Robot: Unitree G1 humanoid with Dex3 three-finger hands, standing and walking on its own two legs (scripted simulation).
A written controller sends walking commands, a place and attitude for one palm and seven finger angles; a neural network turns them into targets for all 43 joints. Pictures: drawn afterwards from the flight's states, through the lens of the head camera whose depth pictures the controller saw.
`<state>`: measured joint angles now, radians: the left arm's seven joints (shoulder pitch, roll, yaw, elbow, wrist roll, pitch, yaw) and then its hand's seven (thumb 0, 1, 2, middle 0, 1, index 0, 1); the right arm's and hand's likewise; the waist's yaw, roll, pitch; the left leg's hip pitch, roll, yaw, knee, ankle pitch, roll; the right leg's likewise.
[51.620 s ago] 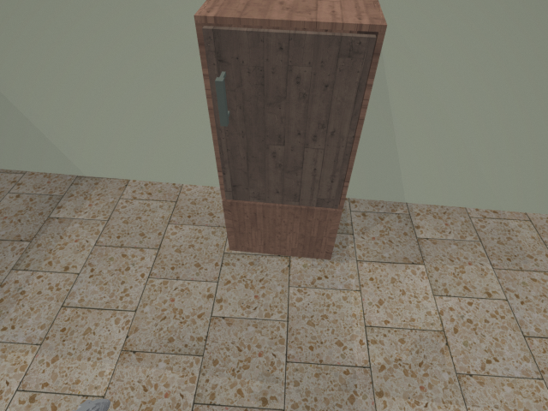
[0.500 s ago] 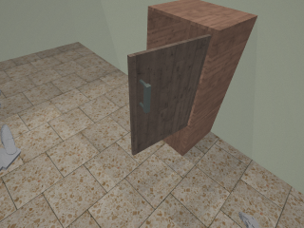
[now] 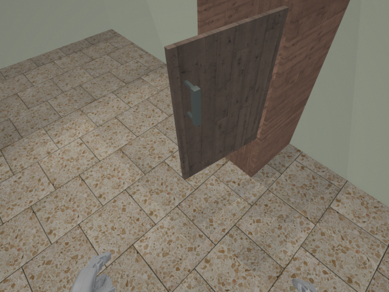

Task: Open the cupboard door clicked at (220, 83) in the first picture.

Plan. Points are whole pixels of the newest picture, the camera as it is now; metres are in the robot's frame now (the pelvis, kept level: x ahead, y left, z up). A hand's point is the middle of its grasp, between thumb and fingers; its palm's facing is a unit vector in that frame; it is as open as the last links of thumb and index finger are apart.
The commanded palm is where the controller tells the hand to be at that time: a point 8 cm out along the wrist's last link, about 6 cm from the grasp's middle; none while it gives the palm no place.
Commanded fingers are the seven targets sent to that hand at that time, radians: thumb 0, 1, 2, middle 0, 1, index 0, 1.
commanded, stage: let the arm hang, fingers relaxed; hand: left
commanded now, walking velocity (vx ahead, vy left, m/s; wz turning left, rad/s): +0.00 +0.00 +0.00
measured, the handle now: (192, 103) +0.60 +0.03 +0.02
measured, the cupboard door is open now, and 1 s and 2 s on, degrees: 82 82 82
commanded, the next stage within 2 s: look to check the result in 0.88 s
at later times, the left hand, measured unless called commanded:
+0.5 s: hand out of the picture +0.01 +0.22 -0.15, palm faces +0.01 -0.97 -0.24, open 7.4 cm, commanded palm none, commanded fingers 0.00 0.90 0.90 -0.20 -0.30 -0.20 -0.30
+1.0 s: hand out of the picture +0.00 +0.19 -0.16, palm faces +0.00 -0.99 -0.17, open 7.4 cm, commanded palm none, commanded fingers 0.00 0.90 0.90 -0.20 -0.30 -0.20 -0.30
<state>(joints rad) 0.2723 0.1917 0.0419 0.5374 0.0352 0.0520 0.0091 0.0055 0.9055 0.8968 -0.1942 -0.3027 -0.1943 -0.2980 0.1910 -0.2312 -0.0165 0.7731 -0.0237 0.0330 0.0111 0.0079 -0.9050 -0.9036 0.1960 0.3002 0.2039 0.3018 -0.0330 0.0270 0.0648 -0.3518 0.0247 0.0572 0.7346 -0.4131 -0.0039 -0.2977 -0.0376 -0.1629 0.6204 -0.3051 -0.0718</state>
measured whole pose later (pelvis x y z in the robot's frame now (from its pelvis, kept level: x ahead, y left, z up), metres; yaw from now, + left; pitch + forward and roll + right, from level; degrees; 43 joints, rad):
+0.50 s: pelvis +0.02 +0.03 +0.02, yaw -2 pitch -2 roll +0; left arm 0.29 0.17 0.01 1.15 0.01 0.00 0.02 0.00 0.91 0.90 -0.20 -0.30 -0.20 -0.30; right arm 0.27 -0.16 0.02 1.13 -0.02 0.01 -0.03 0.01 -0.92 -0.90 0.20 0.30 0.20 0.30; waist 0.01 0.04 0.03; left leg -0.16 0.00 0.08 0.38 -0.19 0.02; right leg -0.16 -0.03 -0.13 0.39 -0.20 -0.02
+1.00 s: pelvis +0.02 +0.04 +0.02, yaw -3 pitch -2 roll +0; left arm 0.30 0.11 0.01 1.17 0.01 -0.01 0.03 0.00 0.91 0.90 -0.20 -0.30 -0.20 -0.30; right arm 0.30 -0.12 0.01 1.17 -0.02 0.00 -0.04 0.00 -0.91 -0.90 0.19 0.30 0.20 0.30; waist 0.00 0.01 0.04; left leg -0.15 -0.01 0.10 0.38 -0.20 0.03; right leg -0.16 -0.04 -0.11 0.40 -0.21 -0.01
